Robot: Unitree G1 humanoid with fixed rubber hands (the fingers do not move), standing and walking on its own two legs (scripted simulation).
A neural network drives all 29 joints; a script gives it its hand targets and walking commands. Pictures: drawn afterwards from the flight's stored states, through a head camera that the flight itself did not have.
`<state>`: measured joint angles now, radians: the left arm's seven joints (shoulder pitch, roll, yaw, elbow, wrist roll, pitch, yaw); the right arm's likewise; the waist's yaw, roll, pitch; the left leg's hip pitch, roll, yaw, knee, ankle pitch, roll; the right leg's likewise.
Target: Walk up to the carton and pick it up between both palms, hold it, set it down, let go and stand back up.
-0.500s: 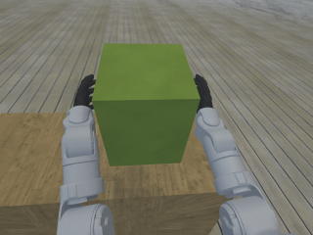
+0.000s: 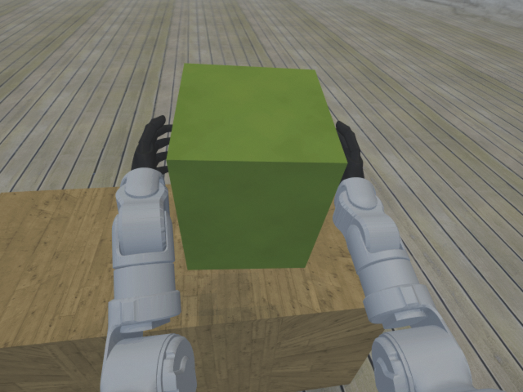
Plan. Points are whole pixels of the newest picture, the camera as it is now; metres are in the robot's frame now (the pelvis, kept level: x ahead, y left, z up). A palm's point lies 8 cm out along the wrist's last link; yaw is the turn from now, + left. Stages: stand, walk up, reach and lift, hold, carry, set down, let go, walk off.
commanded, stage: hold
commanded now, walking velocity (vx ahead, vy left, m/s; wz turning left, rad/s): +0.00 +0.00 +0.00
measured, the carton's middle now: (249, 173) +0.40 +0.01 +0.17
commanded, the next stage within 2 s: none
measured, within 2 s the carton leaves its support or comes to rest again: neither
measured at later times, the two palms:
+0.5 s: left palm (151, 175) +0.35 +0.15 +0.21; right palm (350, 177) +0.35 -0.14 +0.20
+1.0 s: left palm (143, 184) +0.35 +0.16 +0.19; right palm (340, 177) +0.36 -0.13 +0.20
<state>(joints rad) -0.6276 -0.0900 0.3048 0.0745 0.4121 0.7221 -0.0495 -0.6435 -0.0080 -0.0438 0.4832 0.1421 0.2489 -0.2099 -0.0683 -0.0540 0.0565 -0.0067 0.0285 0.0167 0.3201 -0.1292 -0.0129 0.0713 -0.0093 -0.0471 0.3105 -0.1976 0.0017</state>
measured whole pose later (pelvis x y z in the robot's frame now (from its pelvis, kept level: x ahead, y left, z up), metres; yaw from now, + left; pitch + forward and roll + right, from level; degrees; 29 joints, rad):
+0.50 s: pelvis +0.00 +0.00 +0.00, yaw +1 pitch -11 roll +0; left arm -0.58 -0.09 0.28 0.02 0.43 0.73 -0.06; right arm -0.61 0.00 -0.03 0.46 0.15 0.24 -0.21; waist -0.10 -0.08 0.07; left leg 0.01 0.03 0.00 0.33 -0.14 -0.02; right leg 0.11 -0.01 -0.07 0.29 -0.20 0.00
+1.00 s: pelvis +0.01 -0.01 +0.00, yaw +2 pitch -12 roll +0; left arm -0.58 -0.08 0.31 0.05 0.43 0.73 -0.09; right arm -0.62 0.03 -0.04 0.49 0.11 0.24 -0.21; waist -0.09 -0.12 0.06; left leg 0.03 0.03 -0.02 0.31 -0.13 -0.03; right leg 0.12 0.00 -0.09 0.28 -0.20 -0.01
